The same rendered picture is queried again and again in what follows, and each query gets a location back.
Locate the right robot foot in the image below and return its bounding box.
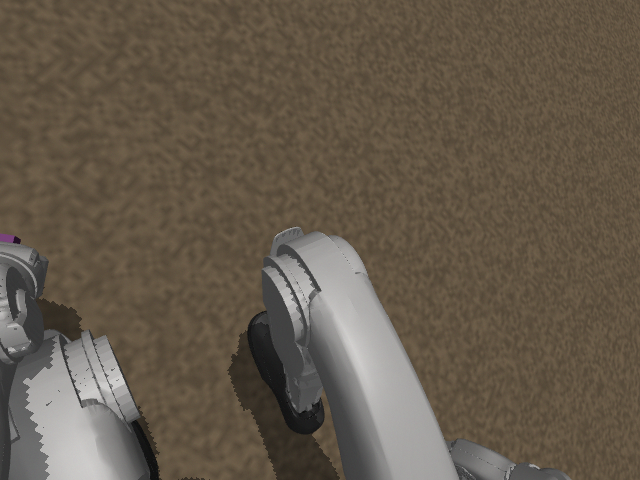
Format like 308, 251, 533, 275
247, 311, 324, 435

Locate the small box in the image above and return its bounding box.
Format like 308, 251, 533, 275
0, 233, 21, 244

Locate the right robot hand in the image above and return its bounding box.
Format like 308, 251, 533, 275
445, 438, 517, 480

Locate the right robot arm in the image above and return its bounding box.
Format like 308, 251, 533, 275
509, 462, 572, 480

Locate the left robot arm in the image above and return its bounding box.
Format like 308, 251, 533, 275
0, 241, 49, 480

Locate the left robot foot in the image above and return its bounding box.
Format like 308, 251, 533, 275
131, 420, 159, 480

